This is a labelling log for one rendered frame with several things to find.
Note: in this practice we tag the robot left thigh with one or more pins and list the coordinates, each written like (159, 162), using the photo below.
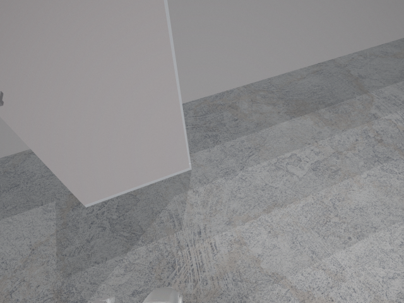
(164, 295)

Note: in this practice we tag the fridge door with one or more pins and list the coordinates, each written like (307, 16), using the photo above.
(90, 87)

